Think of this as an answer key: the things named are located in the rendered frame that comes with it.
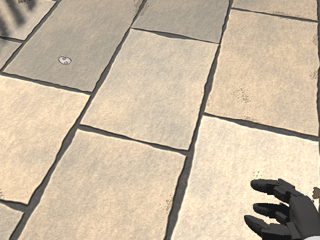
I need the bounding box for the right robot hand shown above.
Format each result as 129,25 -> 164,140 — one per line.
244,178 -> 320,240

